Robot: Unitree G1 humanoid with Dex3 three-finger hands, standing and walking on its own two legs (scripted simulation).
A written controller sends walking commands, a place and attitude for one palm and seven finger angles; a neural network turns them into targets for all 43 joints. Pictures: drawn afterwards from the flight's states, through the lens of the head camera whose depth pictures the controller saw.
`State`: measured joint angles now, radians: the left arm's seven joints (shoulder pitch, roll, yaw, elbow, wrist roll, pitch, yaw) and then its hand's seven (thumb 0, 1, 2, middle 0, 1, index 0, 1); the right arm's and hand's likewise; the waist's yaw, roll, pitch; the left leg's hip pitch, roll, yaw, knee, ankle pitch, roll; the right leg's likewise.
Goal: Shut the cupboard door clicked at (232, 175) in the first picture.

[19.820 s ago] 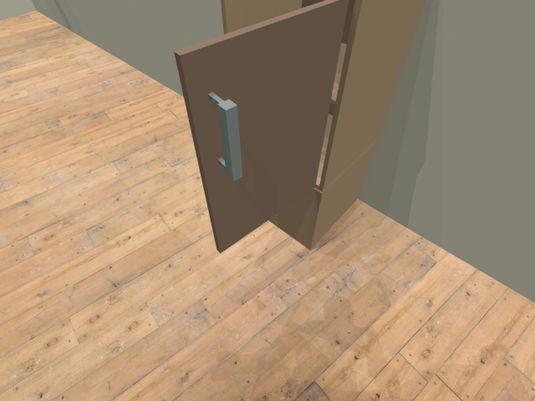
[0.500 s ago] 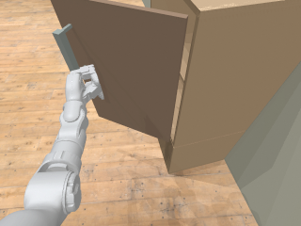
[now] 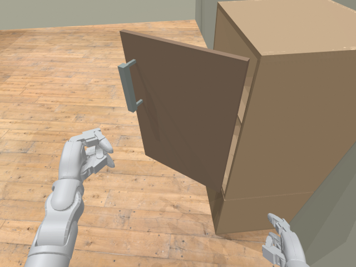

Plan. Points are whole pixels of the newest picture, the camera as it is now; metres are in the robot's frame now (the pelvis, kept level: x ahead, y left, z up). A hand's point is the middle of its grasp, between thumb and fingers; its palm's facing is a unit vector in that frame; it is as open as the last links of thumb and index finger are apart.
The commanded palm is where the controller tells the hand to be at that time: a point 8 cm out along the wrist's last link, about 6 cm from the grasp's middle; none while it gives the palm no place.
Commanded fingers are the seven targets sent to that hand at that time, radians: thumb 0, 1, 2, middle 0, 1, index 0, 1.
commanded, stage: draw the hand back to the body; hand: left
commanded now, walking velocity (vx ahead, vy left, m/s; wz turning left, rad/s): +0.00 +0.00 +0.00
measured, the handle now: (132, 86) +0.65 +0.22 +0.08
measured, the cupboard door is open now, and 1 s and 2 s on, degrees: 53 53 53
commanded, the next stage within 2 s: step back with the hand held close in 0.90 s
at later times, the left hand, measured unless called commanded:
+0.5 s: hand (34, 185) +0.21 +0.27 +0.15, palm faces +0.45 -0.80 -0.40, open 5.9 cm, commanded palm +0.15 +0.31 +0.18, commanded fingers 0.00 0.90 0.90 -0.20 -0.30 -0.20 -0.30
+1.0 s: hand (29, 186) +0.20 +0.27 +0.16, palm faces +0.48 -0.78 -0.41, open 7.4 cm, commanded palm +0.15 +0.31 +0.18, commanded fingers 0.00 0.90 0.90 -0.20 -0.30 -0.20 -0.30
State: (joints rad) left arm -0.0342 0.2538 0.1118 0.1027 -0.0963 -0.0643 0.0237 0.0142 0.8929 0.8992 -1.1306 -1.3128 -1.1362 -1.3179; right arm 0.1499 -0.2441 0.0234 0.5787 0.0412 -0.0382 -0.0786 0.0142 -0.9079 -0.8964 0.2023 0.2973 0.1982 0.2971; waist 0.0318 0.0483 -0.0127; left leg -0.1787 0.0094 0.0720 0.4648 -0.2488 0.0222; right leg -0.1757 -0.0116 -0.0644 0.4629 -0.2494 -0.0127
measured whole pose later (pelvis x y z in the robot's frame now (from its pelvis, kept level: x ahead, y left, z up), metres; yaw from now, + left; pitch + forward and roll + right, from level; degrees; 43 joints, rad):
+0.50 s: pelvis +0.01 +0.01 +0.00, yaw +0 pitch -5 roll +0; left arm 0.43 0.34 0.33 -0.32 -0.07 -0.06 0.10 0.01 0.89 0.90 -0.47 -0.59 -0.47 -0.59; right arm 0.22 -0.23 0.02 0.64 0.01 -0.02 -0.07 0.02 -0.90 -0.90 0.21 0.30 0.20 0.30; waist 0.06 0.08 0.02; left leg -0.07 0.00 0.07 0.40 -0.24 0.03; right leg -0.05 -0.02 -0.07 0.37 -0.23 0.00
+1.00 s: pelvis +0.01 +0.01 +0.00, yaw +1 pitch -5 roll +0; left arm 0.45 0.34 0.35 -0.37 -0.06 -0.09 0.11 0.01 0.88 0.90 -0.21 -0.30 -0.22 -0.31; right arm 0.19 -0.22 0.02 0.64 0.00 -0.08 -0.07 0.02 -0.90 -0.90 0.20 0.30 0.20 0.30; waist 0.07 0.08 0.02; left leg -0.07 0.00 0.06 0.40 -0.24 0.03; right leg -0.05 -0.01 -0.07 0.37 -0.23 0.00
